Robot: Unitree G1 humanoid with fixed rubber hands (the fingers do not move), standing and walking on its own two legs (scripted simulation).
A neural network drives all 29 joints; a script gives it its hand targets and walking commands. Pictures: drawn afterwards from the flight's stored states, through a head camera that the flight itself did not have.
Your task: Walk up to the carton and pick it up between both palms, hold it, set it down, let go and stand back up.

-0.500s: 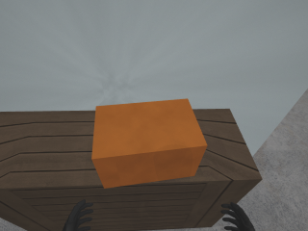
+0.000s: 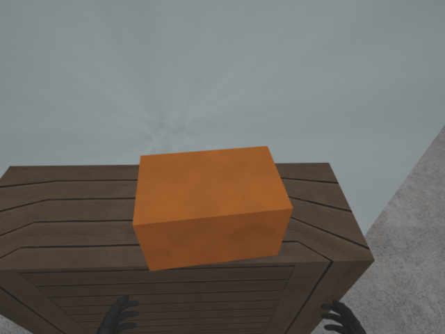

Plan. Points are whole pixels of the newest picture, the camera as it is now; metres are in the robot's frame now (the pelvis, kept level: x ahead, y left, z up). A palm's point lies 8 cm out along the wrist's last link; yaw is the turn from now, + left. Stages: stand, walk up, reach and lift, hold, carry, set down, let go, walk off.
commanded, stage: stand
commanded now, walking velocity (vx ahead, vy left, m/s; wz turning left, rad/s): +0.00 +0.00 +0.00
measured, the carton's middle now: (210, 206) +0.42 +0.04 -0.02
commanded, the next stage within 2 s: none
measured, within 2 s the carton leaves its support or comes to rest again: neither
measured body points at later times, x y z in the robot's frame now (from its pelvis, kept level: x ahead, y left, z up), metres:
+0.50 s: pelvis +0.00 +0.00 +0.00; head -0.01 +0.01 +0.45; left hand +0.11 +0.31 -0.12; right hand +0.11 -0.29 -0.11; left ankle +0.01 +0.12 -0.74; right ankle -0.01 -0.11 -0.74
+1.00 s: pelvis +0.00 +0.01 +0.00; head +0.00 +0.02 +0.45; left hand +0.08 +0.32 -0.12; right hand +0.10 -0.29 -0.11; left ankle +0.01 +0.12 -0.74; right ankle -0.01 -0.11 -0.74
